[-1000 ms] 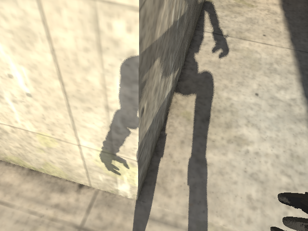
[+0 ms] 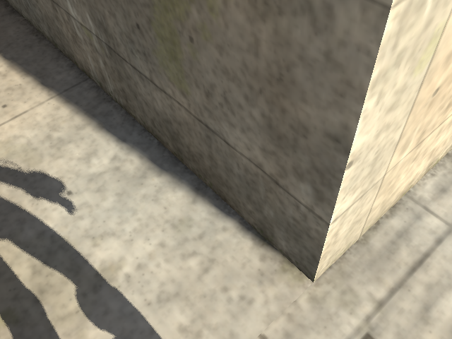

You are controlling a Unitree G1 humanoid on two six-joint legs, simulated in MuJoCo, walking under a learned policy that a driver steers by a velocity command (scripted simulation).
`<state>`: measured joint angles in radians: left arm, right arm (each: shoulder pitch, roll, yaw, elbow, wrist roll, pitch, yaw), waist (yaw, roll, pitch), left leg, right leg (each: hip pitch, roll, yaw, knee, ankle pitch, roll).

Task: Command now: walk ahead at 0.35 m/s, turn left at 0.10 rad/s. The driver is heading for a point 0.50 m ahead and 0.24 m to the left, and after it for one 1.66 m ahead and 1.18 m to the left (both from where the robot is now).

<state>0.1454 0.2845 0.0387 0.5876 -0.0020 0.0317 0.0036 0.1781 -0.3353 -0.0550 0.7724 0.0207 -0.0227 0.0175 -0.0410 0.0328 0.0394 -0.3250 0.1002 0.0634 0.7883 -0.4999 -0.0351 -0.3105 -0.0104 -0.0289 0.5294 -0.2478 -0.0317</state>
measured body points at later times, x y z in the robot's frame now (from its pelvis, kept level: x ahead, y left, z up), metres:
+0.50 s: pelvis +0.21 +0.08 -0.03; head +0.24 +0.06 +0.42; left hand +0.12 +0.37 -0.13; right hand +0.48 -0.09 -0.12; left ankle +0.31 +0.22 -0.73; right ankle +0.02 -0.11 -0.73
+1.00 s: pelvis +0.53 +0.25 -0.02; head +0.55 +0.31 +0.42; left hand +0.51 +0.61 -0.09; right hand +0.78 +0.03 -0.11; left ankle +0.32 +0.21 -0.72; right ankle +0.71 +0.29 -0.74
